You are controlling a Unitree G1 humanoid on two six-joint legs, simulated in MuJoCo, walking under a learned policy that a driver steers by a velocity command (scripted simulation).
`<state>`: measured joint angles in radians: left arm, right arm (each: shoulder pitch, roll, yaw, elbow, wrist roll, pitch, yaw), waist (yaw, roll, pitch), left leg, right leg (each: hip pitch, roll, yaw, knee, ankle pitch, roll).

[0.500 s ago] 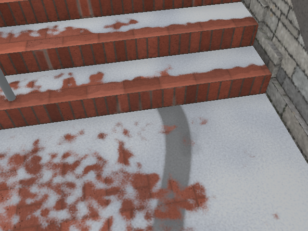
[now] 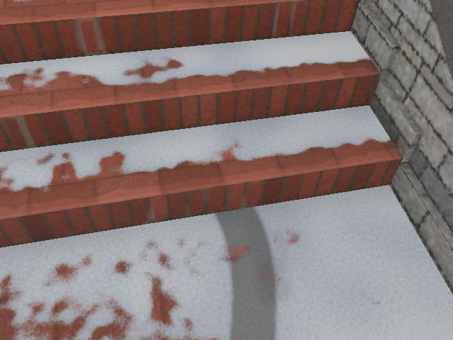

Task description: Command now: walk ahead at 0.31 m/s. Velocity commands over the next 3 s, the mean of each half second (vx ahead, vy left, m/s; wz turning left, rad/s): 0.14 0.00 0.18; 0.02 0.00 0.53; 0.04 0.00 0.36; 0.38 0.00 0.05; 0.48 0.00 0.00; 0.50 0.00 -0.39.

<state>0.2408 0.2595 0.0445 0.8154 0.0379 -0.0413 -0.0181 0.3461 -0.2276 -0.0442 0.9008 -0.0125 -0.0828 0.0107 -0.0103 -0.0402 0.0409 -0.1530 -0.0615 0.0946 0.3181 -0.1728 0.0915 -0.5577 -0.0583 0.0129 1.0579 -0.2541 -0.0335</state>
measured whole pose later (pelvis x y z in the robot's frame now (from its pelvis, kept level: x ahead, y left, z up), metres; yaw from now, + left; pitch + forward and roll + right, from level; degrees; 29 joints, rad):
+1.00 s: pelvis +0.12 +0.00 +0.00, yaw +25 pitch +2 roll -1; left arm 0.16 0.27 0.07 0.84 0.01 0.05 0.03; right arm 0.26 -0.27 -0.08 0.80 -0.01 0.03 -0.01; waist -0.02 -0.02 0.04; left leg -0.25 -0.09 -0.10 0.42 -0.19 0.08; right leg -0.45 0.00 0.03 0.88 -0.38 0.04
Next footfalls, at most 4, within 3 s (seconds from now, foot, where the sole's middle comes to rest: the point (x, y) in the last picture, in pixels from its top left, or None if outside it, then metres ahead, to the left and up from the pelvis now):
0.22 right None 0.26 -0.10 -0.78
0.68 left None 0.14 0.09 -0.78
1.16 right None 0.21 -0.09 -0.78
1.58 left None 0.09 0.06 -0.78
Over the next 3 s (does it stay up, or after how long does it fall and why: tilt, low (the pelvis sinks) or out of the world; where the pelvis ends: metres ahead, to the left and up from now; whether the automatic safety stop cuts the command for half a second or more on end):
stays up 0.72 0.33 -0.01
